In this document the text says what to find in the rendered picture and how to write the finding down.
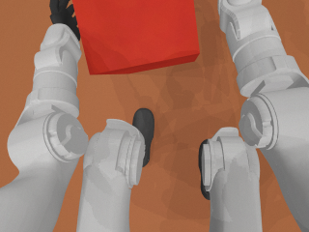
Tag robot left shin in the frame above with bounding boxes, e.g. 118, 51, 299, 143
83, 119, 146, 170

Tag robot right forearm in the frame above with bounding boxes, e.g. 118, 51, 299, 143
217, 0, 309, 98

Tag robot left forearm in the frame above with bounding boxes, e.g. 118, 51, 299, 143
14, 23, 82, 127

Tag carton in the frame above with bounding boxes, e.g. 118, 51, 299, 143
71, 0, 200, 75

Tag robot right upper arm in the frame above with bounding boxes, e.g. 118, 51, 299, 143
239, 87, 309, 232

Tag robot left hand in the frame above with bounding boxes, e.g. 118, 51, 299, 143
49, 0, 81, 41

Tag robot left upper arm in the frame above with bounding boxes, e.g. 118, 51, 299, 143
0, 111, 89, 232

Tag left robot thigh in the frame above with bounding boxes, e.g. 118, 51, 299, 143
76, 129, 144, 232

